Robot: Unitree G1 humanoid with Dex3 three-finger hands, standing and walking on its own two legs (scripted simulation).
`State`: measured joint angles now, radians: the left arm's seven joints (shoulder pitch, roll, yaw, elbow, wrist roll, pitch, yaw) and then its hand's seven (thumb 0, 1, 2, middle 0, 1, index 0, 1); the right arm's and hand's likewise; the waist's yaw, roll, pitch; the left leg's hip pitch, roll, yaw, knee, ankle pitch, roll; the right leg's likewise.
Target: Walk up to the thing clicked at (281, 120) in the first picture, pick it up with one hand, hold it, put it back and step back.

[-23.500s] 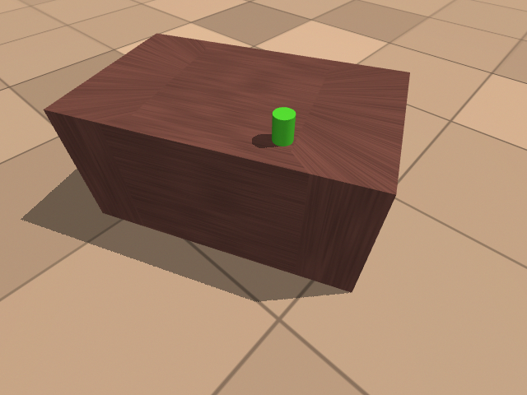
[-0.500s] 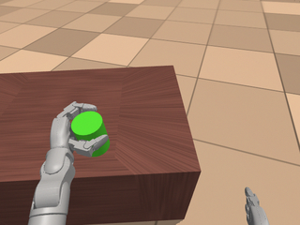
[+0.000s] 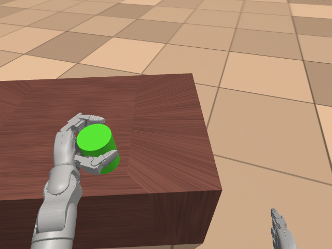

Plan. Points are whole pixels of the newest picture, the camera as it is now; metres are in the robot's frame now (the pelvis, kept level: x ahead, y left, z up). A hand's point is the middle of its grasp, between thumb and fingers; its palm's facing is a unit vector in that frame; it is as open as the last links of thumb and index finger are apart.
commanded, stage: hold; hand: left
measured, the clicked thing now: (100, 149) +0.33 +0.16 +0.11
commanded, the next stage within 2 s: crouch in 0.06 s
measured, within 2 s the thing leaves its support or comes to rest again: neither
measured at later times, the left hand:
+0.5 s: hand (102, 151) +0.35 +0.17 +0.07, palm faces +0.17 -0.99 +0.02, open 10.2 cm
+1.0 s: hand (109, 147) +0.42 +0.18 +0.01, palm faces +0.15 -0.99 +0.01, open 10.2 cm
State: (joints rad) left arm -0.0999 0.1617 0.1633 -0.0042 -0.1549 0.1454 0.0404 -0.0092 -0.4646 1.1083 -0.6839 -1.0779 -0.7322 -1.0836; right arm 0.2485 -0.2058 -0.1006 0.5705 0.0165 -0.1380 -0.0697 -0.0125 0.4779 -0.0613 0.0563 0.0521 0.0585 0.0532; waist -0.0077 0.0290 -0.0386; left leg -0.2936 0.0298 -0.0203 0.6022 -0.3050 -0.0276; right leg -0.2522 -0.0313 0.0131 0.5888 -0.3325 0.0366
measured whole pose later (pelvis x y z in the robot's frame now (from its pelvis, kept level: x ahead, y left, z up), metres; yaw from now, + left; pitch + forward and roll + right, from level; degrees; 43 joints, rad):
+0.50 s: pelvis -0.01 +0.00 -0.01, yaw +0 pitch +3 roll +0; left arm -0.26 0.19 0.22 0.38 -0.16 -0.03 0.00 -0.01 -0.47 1.11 -0.69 -1.08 -0.73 -1.08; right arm 0.20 -0.18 -0.06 0.60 0.00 -0.14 -0.05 -0.01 0.52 -0.05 0.06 0.05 0.06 0.05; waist -0.03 0.01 -0.03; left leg -0.41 0.03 -0.02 0.67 -0.31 -0.03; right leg -0.38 -0.03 0.02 0.67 -0.34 0.03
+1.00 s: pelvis -0.01 +0.01 -0.04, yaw -1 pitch +13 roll -1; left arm -0.53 0.29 0.28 0.85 -0.12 -0.35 -0.02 -0.01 -0.47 1.11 -0.70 -1.05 -0.75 -1.06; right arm 0.32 -0.21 -0.06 0.28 -0.03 -0.07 0.00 -0.01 0.51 -0.05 0.06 0.05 0.06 0.05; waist -0.10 -0.02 -0.08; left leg -0.73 0.05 -0.02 0.91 -0.41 -0.02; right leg -0.68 -0.01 0.03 0.87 -0.42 0.04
